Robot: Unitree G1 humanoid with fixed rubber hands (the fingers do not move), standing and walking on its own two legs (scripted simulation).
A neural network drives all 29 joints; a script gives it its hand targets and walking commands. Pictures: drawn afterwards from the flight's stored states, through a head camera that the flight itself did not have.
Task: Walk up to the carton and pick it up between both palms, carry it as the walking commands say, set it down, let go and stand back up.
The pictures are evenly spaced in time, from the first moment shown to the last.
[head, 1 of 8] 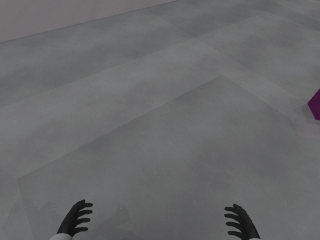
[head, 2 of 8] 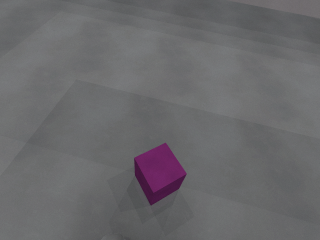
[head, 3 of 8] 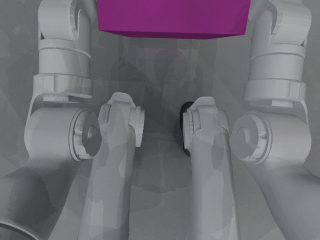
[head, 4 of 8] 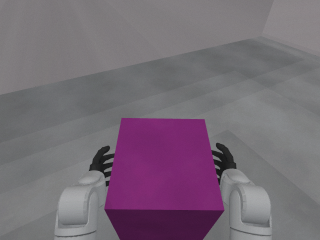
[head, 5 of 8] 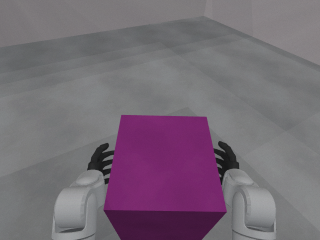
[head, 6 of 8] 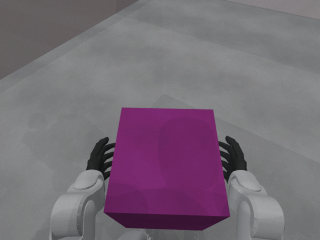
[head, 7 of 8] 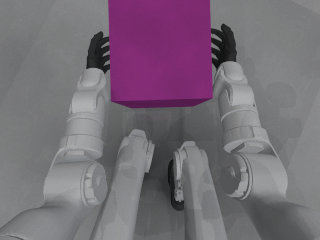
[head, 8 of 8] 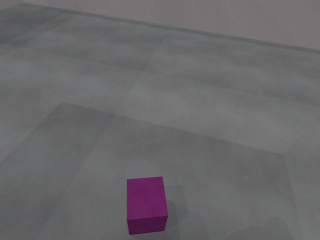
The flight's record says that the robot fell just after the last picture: no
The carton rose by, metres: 0.69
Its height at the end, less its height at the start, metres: +0.00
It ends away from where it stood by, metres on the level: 1.19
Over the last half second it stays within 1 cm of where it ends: yes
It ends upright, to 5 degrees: yes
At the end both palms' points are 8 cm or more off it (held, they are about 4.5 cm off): yes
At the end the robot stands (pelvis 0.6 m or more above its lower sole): yes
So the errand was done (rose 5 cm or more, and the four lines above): yes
